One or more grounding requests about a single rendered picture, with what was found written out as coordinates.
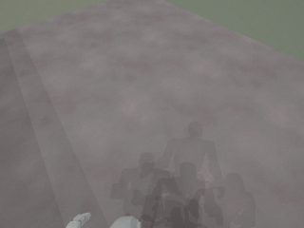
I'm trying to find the robot left thigh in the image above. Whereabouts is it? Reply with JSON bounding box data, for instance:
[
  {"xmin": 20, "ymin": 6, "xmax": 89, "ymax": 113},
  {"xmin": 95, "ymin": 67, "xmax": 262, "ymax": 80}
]
[{"xmin": 110, "ymin": 216, "xmax": 142, "ymax": 228}]

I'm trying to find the robot left hand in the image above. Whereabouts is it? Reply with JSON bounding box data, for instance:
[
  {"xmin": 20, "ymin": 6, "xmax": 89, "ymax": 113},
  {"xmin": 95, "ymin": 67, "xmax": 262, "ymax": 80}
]
[{"xmin": 66, "ymin": 213, "xmax": 91, "ymax": 228}]

